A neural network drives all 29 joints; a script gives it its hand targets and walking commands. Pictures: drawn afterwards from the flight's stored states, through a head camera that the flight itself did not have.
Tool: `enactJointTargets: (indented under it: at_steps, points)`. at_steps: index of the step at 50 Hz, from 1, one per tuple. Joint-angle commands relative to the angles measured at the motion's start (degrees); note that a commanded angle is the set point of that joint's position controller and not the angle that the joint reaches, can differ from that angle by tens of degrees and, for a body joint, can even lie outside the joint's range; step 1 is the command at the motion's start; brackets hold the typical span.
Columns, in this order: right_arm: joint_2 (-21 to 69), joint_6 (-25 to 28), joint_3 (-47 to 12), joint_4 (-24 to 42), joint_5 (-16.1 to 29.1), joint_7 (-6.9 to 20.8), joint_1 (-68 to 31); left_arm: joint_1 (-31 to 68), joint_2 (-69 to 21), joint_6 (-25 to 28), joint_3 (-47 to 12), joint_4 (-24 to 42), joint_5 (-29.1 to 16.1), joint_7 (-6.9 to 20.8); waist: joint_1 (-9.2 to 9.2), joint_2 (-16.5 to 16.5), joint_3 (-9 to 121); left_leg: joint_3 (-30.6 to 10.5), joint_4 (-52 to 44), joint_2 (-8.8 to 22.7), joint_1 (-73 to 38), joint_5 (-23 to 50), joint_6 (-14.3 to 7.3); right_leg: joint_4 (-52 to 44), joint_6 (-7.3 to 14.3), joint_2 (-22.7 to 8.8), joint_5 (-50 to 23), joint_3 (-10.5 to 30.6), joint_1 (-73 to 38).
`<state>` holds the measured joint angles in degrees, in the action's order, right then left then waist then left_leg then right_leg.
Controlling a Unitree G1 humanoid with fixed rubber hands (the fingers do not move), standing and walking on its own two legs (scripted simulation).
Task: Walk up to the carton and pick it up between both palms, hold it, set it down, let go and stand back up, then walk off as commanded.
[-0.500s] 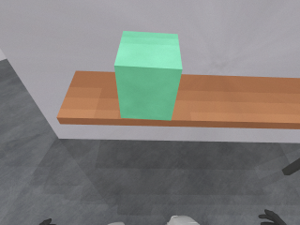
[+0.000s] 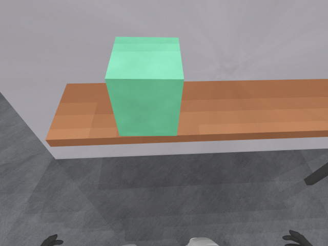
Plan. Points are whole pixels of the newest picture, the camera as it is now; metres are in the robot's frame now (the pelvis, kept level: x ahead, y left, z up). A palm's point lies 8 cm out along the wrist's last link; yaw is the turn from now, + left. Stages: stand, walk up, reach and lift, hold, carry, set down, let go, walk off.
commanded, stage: walk up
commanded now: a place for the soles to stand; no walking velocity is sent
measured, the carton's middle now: (147, 88) +0.57 +0.06 +0.03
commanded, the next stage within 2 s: none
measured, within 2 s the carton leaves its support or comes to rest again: neither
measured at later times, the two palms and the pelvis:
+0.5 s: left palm out of the picture +0.12 +0.29 -0.09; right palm out of the picture +0.09 -0.35 -0.08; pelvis +0.01 -0.02 +0.00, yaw -1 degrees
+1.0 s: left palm out of the picture +0.08 +0.38 -0.11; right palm (272, 232) +0.16 -0.26 -0.09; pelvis +0.06 +0.05 -0.01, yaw +1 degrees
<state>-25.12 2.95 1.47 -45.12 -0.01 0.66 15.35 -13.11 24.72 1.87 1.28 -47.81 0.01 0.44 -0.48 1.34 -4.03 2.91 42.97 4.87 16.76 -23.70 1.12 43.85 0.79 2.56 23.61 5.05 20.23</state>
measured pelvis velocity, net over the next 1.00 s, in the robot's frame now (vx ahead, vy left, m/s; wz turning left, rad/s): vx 0.06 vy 0.05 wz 0.01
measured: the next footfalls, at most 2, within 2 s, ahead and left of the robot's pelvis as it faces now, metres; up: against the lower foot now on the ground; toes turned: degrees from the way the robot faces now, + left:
left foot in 0.98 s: +0.18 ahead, +0.17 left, +0.00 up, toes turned +0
right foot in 1.54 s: +0.19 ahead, -0.07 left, +0.00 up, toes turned +3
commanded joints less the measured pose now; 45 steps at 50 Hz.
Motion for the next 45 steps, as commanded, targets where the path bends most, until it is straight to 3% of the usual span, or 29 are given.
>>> enactJointTargets:
  at_steps: [1,2,4,8,9,10,11,12,13,15,16,17,18,19,20,22,24,26,27,28,30,31,32,33,35,37,38,42,45]
  points:
    - [-7.0,0.0,2.7,4.5,0.2,-1.1,-2.2,-5.0,16.8,3.0,5.0,0.0,1.5,-1.5,1.82,5.8,7.0,0.3,11.8,-3.0,12.0,6.0,-1.8,-17.3,9.9,-15.2,-31.6,25.4,-15.3]
    - [-9.2,-0.8,3.1,3.8,0.1,-1.8,-3.3,-3.3,16.8,2.9,4.5,0.0,1.2,-1.5,1.61,4.3,6.1,-3.7,10.0,-2.5,12.0,-13.5,-3.3,-18.4,13.3,-17.7,-28.8,28.3,-12.4]
    - [-10.6,-0.6,3.5,3.2,0.0,-1.8,-3.4,-0.7,16.1,2.1,4.1,0.6,1.4,-1.3,1.28,5.6,2.7,-4.4,7.3,-2.4,10.6,-17.1,-3.9,-18.8,13.9,-16.3,-23.4,26.2,-7.6]
    - [-9.6,0.8,4.2,-0.2,-0.4,-1.6,4.6,6.4,11.8,0.8,2.6,2.6,0.9,-0.9,-2.73,4.6,4.6,-1.6,-12.3,-3.3,-7.5,7.7,-4.4,-10.6,7.7,-8.5,-26.2,11.2,1.9]
    - [-11.7,1.1,4.9,-0.1,-1.2,-1.9,5.8,7.3,9.4,0.6,2.1,3.4,0.4,-0.8,-3.46,0.0,5.9,-8.4,-16.3,1.3,-11.4,8.3,-6.1,-3.5,4.8,-5.7,-21.9,6.6,5.9]
    - [-15.8,1.4,5.9,0.1,-1.5,-2.1,5.6,7.7,7.5,0.4,1.9,3.8,0.2,-0.7,-3.72,-7.6,5.8,-22.6,-21.4,10.2,-12.8,6.0,-9.9,6.2,1.3,-0.2,-12.1,0.3,11.4]
    - [-17.8,1.4,6.0,0.3,-1.3,-2.0,4.0,6.4,9.5,-0.1,2.5,3.6,0.6,-1.1,-2.50,-9.3,2.6,-30.0,-24.9,18.8,-8.9,3.4,-15.0,7.9,0.6,-0.6,7.9,-2.8,13.9]
    - [-18.4,1.5,5.9,0.6,-1.2,-1.5,1.0,5.2,11.6,-0.2,3.1,2.9,0.7,-1.1,-0.94,-8.0,0.4,-29.2,-24.4,20.3,-4.3,3.0,-17.3,8.8,0.7,-2.8,11.5,-2.6,11.3]
    - [-17.7,1.4,5.7,1.1,-1.1,-1.3,-1.3,3.9,11.8,0.2,3.1,2.0,0.9,-0.6,0.31,-8.3,-1.0,-24.4,-22.8,18.4,-1.6,3.7,-16.4,5.4,1.2,-3.3,10.9,-3.5,8.5]
    - [-15.0,0.6,4.4,1.8,-1.0,-1.0,-6.0,-0.9,10.9,1.3,3.3,-0.6,1.0,-0.1,3.07,-7.9,0.1,-11.5,-15.1,9.8,3.8,7.9,-10.3,-9.2,2.4,-2.0,-0.3,-4.7,-4.3]
    - [-12.5,0.5,3.6,2.1,-0.9,-0.9,-4.9,-1.6,11.7,1.9,3.6,-0.7,1.2,-0.3,3.01,-5.4,2.1,-6.8,-7.8,5.3,5.0,15.9,-6.7,-13.1,3.2,-3.1,-11.4,1.6,-8.1]
    - [-9.7,0.4,2.9,2.5,-0.2,-1.0,-3.5,-1.0,14.2,2.4,4.2,-0.1,1.5,-0.6,1.64,2.0,3.9,-2.0,1.7,-0.1,7.4,16.0,-3.4,-16.8,6.0,-9.3,-18.9,13.9,-9.0]
    - [-8.8,0.3,2.7,2.5,0.0,-1.4,-2.8,-0.5,16.2,2.4,4.7,-0.1,1.4,-0.9,0.97,4.1,4.3,-1.0,5.5,-2.9,10.9,5.3,-2.0,-18.2,9.7,-14.3,-22.4,23.9,-11.6]
    - [-9.6,-0.2,3.1,2.5,-0.1,-1.6,-3.2,-0.4,16.5,2.5,4.2,-0.3,1.4,-1.0,1.22,5.1,4.7,-2.7,5.0,-3.4,10.8,-10.5,-3.0,-19.6,12.2,-16.8,-20.3,26.5,-10.6]
    - [-10.8,-0.4,3.5,2.2,-0.2,-1.7,-3.2,0.6,16.5,2.3,4.0,-0.2,1.6,-0.8,1.34,5.3,3.4,-3.8,5.4,-3.3,9.2,-15.4,-3.6,-20.4,12.9,-16.8,-16.3,26.6,-7.0]
    - [-10.1,0.1,3.4,1.0,-0.4,-1.5,-1.0,3.6,15.4,1.6,3.7,0.4,1.5,-0.8,-0.12,6.5,1.6,-3.1,-3.4,-3.1,6.7,-9.9,-4.2,-18.3,11.2,-13.8,-16.7,20.5,-6.4]
    - [-10.1,1.2,3.9,-0.5,-0.6,-1.5,2.9,8.2,11.7,1.0,2.5,1.9,0.9,-0.7,-2.69,2.3,3.8,-3.2,-12.3,-2.0,-4.7,9.3,-4.5,-11.7,6.5,-8.9,-24.6,10.4,-0.7]
    - [-15.3,1.7,5.1,-0.2,-1.0,-1.9,3.4,8.1,9.0,0.9,2.3,2.2,0.3,-0.5,-2.03,-5.9,6.1,-18.7,-17.8,8.6,-9.2,15.6,-9.6,1.2,1.3,-2.0,-17.3,0.3,4.5]
    - [-16.3,1.6,4.9,0.0,-0.8,-1.8,1.3,6.1,9.3,0.6,2.4,1.5,0.2,-0.7,-0.47,-7.1,5.2,-22.1,-19.1,13.6,-7.3,13.1,-13.5,1.0,0.8,-1.5,-4.0,-3.1,5.1]
    - [-18.6,0.8,6.7,1.0,-1.5,0.3,1.8,2.5,12.8,2.4,3.7,1.4,0.2,-0.3,-0.06,-12.0,4.5,-21.2,-19.5,12.4,-7.7,-2.3,-15.2,-0.7,1.7,0.0,8.8,-7.2,6.0]
    - [-16.3,-0.4,6.3,2.5,-2.0,1.7,-2.1,-2.7,12.9,3.6,4.1,-0.8,0.8,0.1,1.92,-11.1,1.1,-15.8,-16.6,8.9,2.4,-15.8,-13.4,-10.2,2.6,0.0,9.4,-6.0,-3.3]
    - [-13.3,-1.1,5.3,3.3,-2.3,1.9,-4.5,-8.5,14.4,4.1,5.2,-2.7,1.0,0.0,4.95,-5.7,2.4,-10.3,-6.1,3.3,12.5,-17.7,-10.4,-16.7,4.1,-1.7,12.0,1.9,-14.3]
    - [-9.0,-1.3,4.1,5.6,-1.9,1.9,-6.9,-14.7,20.6,4.8,7.0,-3.8,1.6,-0.5,7.24,10.4,1.5,-2.6,15.0,-5.1,28.3,-10.7,-5.0,-27.9,8.1,-14.0,19.2,28.8,-23.8]
    - [-10.5,-1.2,4.0,6.4,-2.5,1.1,-8.4,-15.2,22.4,5.1,7.6,-2.8,1.1,-0.9,7.52,8.2,0.4,-7.5,20.0,-4.6,36.2,-9.9,-4.9,-30.9,10.9,-22.1,15.2,41.5,-25.5]
    - [-13.2,-0.6,4.7,5.5,-1.9,1.2,-7.5,-10.2,20.3,5.5,6.9,-0.7,0.7,-1.7,5.23,-1.7,-2.0,-11.3,18.3,-1.2,33.7,-5.0,-4.6,-26.7,13.1,-22.7,-1.4,36.6,-22.4]
    - [-12.1,0.0,5.0,5.3,-1.7,1.2,-5.0,-9.8,17.1,6.0,6.1,-0.4,0.8,-1.9,3.80,0.7,0.7,-8.7,17.3,-0.2,30.8,-3.9,-4.2,-19.9,13.0,-20.4,-32.3,25.7,-27.0]
    - [-11.7,0.0,5.1,5.5,-1.7,1.3,-4.6,-10.4,16.2,5.9,5.9,-0.4,0.4,-2.0,3.48,3.2,1.8,-7.6,15.1,0.4,28.0,-4.0,-3.9,-17.7,13.1,-19.2,-40.3,21.5,-25.3]
    - [-11.0,-0.2,5.6,7.0,-1.6,2.3,-6.8,-9.1,17.9,5.6,5.9,1.9,0.6,-1.9,3.55,8.1,0.7,-4.8,9.0,1.3,20.9,-0.3,-3.4,-18.4,15.3,-19.6,-31.5,18.7,-14.0]
    - [-11.5,-0.2,6.3,5.5,-1.3,2.8,-3.2,-3.0,18.5,5.3,5.4,3.8,0.5,-1.9,-0.02,9.8,3.2,-4.7,-0.2,1.5,6.0,8.6,-4.2,-15.4,12.3,-18.0,-21.3,12.9,-2.9]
